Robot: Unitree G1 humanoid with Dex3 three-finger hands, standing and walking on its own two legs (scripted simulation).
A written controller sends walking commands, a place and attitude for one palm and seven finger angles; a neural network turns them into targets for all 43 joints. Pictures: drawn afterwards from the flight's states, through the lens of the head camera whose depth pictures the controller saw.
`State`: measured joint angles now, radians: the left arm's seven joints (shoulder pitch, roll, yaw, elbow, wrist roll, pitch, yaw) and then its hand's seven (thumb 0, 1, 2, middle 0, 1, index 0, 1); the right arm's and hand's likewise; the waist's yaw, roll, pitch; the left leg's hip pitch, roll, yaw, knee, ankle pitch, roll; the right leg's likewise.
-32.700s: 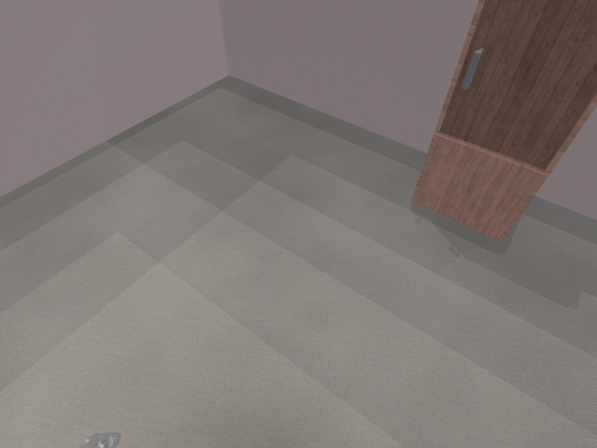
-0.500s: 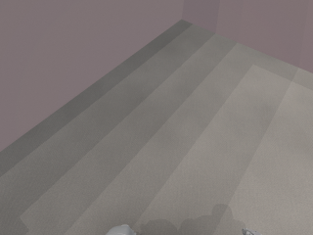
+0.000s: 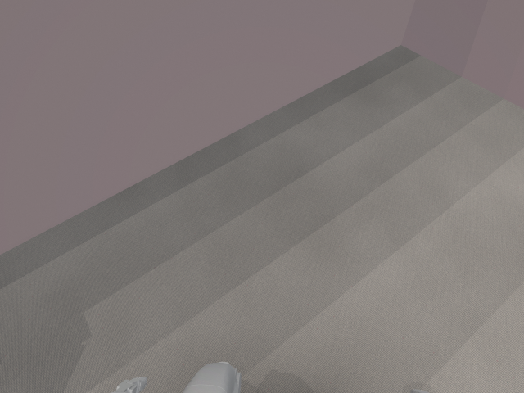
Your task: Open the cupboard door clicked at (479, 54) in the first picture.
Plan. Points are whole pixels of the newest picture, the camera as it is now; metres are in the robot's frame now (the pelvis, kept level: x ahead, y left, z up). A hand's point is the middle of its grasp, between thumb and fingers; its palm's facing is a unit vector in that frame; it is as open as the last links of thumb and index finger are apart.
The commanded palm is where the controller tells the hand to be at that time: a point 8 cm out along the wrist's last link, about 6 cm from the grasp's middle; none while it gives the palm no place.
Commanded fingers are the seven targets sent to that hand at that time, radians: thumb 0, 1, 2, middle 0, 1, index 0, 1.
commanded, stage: turn to face it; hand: left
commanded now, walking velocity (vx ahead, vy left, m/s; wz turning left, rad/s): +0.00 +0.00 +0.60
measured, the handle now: out of the picture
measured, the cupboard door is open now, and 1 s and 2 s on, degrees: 43 43 43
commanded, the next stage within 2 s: none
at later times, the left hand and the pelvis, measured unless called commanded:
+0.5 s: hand out of the picture +0.06 +0.23 -0.15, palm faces +0.31 -0.91 -0.29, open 7.4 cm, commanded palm none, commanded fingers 0.00 0.90 0.90 -0.20 -0.30 -0.20 -0.30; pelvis +0.03 -0.02 +0.00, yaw +17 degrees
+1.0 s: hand out of the picture -0.04 +0.19 -0.19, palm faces +0.60 -0.77 -0.23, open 7.4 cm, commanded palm none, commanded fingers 0.00 0.90 0.90 -0.20 -0.30 -0.20 -0.30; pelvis +0.04 -0.02 -0.01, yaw +36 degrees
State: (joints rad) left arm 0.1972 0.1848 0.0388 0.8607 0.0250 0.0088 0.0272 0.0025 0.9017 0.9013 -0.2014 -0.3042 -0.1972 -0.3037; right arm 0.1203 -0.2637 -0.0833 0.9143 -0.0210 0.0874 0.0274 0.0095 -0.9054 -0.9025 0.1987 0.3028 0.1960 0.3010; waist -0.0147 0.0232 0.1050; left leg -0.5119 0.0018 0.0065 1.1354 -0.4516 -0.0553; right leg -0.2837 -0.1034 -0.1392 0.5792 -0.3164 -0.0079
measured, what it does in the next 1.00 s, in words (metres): steps on the spot, turning left: left foot, then right foot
